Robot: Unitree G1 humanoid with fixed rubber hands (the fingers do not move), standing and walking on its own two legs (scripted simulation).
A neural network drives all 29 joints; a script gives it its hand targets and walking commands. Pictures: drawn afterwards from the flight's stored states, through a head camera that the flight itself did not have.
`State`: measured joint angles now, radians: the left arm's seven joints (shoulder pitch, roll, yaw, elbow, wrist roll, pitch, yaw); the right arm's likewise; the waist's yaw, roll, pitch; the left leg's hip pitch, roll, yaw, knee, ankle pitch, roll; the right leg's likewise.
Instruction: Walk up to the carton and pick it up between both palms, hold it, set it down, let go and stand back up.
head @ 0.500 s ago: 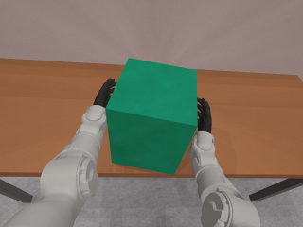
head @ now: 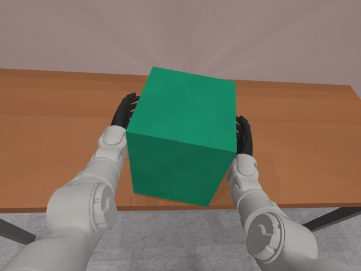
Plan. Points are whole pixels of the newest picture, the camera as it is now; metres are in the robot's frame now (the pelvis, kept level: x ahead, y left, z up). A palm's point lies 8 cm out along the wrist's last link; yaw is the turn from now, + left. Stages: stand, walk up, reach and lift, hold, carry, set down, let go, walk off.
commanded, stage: set down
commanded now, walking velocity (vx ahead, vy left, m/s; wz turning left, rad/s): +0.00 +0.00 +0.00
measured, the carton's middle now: (181, 140) +0.41 -0.03 +0.01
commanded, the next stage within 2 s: none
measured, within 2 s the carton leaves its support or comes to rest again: rests again in 0.02 s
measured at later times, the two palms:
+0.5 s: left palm (126, 125) +0.46 +0.10 +0.02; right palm (240, 154) +0.36 -0.18 +0.00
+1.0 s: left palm (109, 121) +0.45 +0.14 +0.05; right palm (267, 151) +0.35 -0.23 +0.04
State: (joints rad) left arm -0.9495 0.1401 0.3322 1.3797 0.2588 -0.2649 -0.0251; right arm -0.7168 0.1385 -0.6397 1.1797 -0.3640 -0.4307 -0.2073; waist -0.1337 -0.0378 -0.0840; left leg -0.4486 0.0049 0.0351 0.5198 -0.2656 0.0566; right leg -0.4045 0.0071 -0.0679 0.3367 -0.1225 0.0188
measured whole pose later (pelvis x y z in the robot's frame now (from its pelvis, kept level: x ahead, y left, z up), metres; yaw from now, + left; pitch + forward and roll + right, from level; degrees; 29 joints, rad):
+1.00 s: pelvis -0.02 +0.00 -0.02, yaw -2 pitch +17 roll -4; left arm -0.92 0.30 0.03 1.20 -0.12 -0.08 -0.04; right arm -0.71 -0.03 -0.29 1.00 0.07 -0.15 -0.22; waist -0.16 0.03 -0.18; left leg -0.68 0.02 0.03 0.71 -0.32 0.06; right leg -0.65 0.02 -0.05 0.54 -0.17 0.02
